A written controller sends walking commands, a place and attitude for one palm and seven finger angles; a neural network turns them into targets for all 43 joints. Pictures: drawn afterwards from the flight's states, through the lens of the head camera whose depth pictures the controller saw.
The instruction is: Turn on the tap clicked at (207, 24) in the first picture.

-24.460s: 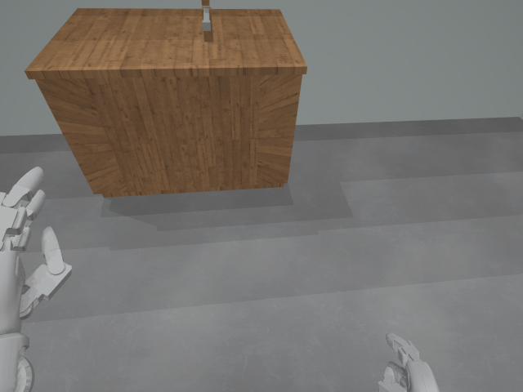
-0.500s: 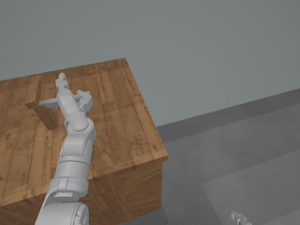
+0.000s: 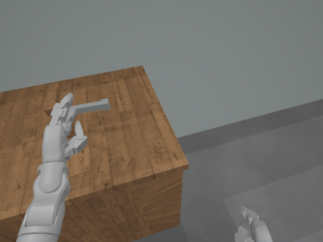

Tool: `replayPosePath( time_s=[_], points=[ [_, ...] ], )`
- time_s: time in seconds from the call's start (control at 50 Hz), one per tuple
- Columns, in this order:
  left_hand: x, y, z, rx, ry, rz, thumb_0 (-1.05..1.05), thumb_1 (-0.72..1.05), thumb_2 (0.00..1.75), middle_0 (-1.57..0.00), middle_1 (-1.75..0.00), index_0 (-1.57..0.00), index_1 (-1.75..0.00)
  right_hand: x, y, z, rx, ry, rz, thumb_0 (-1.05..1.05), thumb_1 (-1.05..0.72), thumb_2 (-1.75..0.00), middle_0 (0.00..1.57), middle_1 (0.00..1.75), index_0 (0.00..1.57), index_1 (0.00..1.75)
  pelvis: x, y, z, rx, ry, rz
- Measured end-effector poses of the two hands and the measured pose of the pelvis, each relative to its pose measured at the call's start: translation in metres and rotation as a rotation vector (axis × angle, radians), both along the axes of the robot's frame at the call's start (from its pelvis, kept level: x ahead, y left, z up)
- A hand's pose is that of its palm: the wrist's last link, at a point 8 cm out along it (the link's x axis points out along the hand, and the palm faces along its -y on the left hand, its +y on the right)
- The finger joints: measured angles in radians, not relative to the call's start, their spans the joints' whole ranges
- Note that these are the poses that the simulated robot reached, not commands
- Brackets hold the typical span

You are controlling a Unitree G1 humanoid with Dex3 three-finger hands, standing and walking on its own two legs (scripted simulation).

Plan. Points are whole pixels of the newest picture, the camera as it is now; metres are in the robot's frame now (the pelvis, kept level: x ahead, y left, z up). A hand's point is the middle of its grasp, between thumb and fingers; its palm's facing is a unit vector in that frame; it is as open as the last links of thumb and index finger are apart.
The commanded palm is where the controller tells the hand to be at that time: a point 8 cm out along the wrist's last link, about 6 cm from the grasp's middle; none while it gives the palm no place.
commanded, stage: draw the hand back beside the body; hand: left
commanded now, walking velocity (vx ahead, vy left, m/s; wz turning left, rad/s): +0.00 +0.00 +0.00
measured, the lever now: (105, 104) +0.52 +0.23 +0.06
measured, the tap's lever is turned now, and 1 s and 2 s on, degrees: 86 86 86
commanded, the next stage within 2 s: step back with the hand held close in 0.82 s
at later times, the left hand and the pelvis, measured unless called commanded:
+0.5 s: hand (50, 165) +0.22 +0.24 +0.15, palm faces +0.38 -0.86 -0.33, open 7.4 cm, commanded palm +0.17 +0.29 +0.16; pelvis +0.01 +0.01 +0.00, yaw +0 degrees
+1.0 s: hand (45, 172) +0.20 +0.23 +0.16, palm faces +0.41 -0.83 -0.36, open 7.4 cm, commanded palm +0.16 +0.28 +0.17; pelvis +0.00 -0.01 +0.00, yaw +1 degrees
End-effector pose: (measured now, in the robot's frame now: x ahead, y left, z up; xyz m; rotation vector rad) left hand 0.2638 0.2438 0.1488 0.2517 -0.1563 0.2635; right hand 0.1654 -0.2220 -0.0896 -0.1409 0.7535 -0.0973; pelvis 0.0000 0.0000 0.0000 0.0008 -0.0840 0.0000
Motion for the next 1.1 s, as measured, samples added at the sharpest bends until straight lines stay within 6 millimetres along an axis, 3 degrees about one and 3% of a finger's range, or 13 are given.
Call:
replayPosePath(
  time_s=[0.22, 0.64, 0.94, 1.1],
  points=[
    [-0.041, 0.025, 0.008, 0.047, -0.024, 0.06, 0.02, 0.89, 0.9, -0.19, -0.26, -0.19, -0.25, 0.006, 0.008, 0.001, -0.011, -0.001, 0.031, 0.01, -0.91, -0.9, 0.2, 0.3, 0.21, 0.3, 0.006, 0.006, 0.0, -0.006, -0.004, 0.004],
    [-0.102, 0.038, 0.018, 0.152, -0.001, 0.153, 0.02, 0.89, 0.9, -0.2, -0.3, -0.21, -0.3, 0.023, 0.003, 0.005, -0.035, -0.051, 0.049, 0.01, -0.91, -0.9, 0.2, 0.3, 0.21, 0.3, 0.012, 0.003, -0.002, -0.011, 0.011, 0.015],
    [-0.103, 0.027, 0.018, 0.144, -0.014, 0.148, 0.02, 0.89, 0.9, -0.21, -0.3, -0.21, -0.3, 0.02, 0.0, 0.004, -0.021, -0.068, 0.048, 0.01, -0.91, -0.9, 0.2, 0.3, 0.21, 0.3, 0.005, -0.005, -0.003, -0.007, 0.004, 0.02],
    [-0.099, 0.034, 0.031, 0.221, -0.049, 0.127, 0.02, 0.89, 0.9, -0.21, -0.3, -0.21, -0.3, 0.005, -0.011, 0.004, -0.032, -0.051, 0.004, 0.01, -0.91, -0.9, 0.2, 0.3, 0.21, 0.3, -0.004, -0.002, -0.003, -0.01, 0.043, -0.015]
  ],
)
